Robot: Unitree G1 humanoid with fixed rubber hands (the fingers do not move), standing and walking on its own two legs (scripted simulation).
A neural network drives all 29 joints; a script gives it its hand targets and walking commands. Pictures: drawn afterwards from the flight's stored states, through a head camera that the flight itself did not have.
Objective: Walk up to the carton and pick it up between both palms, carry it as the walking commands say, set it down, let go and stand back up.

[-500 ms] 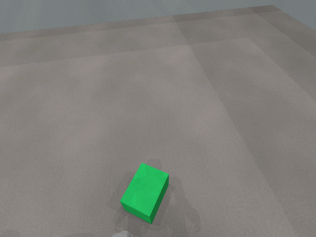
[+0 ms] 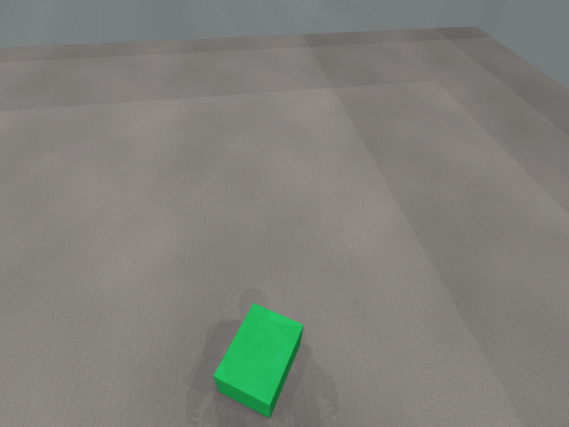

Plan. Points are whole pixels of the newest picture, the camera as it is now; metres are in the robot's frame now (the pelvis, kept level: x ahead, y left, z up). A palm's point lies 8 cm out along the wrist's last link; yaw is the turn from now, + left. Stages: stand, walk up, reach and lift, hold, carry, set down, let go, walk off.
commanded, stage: walk up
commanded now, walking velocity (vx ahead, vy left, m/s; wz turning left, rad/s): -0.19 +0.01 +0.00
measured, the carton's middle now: (261, 358) +0.45 +0.05 -0.69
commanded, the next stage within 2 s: none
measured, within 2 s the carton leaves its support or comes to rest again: neither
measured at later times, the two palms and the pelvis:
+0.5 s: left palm out of the picture -0.07 +0.18 -0.14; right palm out of the picture -0.06 -0.25 -0.14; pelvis -0.06 -0.03 +0.01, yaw -1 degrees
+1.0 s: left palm out of the picture +0.06 +0.20 -0.14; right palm out of the picture -0.08 -0.23 -0.14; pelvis +0.01 -0.03 +0.00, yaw -1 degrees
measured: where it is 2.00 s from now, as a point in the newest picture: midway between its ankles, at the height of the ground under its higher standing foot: outside the picture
